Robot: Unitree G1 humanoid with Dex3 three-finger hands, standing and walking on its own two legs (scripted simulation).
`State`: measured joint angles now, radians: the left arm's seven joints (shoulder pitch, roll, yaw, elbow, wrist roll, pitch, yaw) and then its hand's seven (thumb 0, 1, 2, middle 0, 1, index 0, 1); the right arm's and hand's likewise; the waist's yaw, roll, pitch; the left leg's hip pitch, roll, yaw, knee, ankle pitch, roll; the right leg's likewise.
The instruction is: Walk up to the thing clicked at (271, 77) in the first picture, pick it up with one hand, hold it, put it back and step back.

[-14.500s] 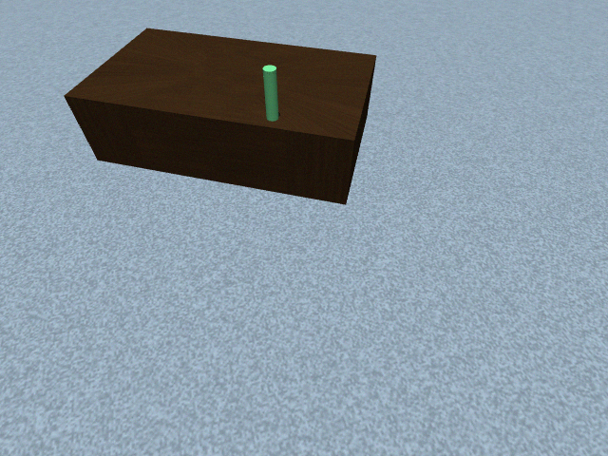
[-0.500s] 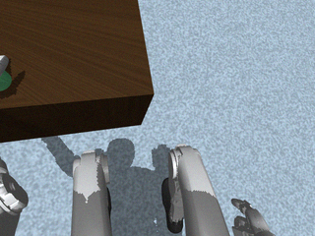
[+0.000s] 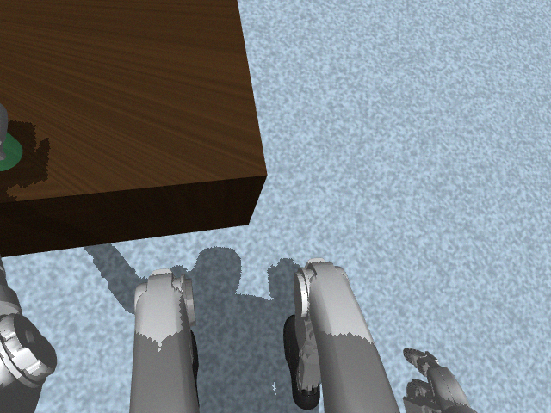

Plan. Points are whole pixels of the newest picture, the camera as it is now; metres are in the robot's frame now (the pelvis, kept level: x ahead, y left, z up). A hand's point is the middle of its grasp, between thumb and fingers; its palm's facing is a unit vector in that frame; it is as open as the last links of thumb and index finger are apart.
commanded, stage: settle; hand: left
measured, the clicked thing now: out of the picture +0.47 +0.34 +0.03
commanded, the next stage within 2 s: lift in 0.70 s
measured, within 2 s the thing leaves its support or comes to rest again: neither
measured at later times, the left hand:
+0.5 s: hand out of the picture +0.48 +0.34 +0.07, palm faces +0.42 -0.91 -0.02, open 7.0 cm
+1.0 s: hand out of the picture +0.48 +0.33 +0.10, palm faces +0.41 -0.91 -0.02, open 7.0 cm
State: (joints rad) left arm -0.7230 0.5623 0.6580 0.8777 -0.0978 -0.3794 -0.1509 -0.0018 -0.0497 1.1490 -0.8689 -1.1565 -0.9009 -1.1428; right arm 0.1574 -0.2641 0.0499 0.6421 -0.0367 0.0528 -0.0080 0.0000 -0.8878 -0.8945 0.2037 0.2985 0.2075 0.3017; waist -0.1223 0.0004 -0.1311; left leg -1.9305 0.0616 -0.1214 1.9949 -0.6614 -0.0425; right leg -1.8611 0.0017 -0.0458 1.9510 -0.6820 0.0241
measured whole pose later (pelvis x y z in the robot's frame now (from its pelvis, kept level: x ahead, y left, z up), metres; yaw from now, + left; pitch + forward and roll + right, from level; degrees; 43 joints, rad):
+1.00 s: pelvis +0.02 +0.01 +0.09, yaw +1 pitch +31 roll -5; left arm -0.69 0.53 0.61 0.93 -0.10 -0.40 -0.14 0.00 -0.05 1.15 -0.87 -1.16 -0.90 -1.14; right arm 0.18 -0.25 0.04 0.67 -0.03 0.03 -0.01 0.00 -0.89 -0.89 0.20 0.30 0.21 0.30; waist -0.12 0.01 -0.14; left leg -1.62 0.07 -0.10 1.70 -0.63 -0.03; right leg -1.55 0.00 -0.05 1.64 -0.64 0.03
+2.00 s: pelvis +0.06 +0.01 +0.23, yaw +4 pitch +15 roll -3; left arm -0.22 0.21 0.30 0.53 -0.13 -0.39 0.05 0.00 -0.06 1.16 -0.88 -1.15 -0.91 -1.13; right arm 0.21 -0.21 0.01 0.66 -0.01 0.00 -0.04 0.00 -0.89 -0.89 0.20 0.30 0.21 0.30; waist -0.03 0.01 -0.08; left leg -0.89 0.07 -0.05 1.12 -0.49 -0.03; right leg -0.82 -0.01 -0.04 1.07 -0.50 0.02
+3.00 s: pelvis +0.07 +0.00 +0.27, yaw +5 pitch +8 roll -1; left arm -0.14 0.14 0.21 0.44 -0.11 -0.36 0.15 0.00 -0.05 1.16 -0.87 -1.15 -0.91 -1.14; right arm 0.21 -0.20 0.00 0.67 -0.02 0.01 -0.04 0.01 -0.89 -0.89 0.20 0.30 0.21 0.30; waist -0.02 0.01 -0.04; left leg -0.63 0.06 -0.03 0.91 -0.42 -0.04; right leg -0.58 -0.02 -0.04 0.88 -0.44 0.02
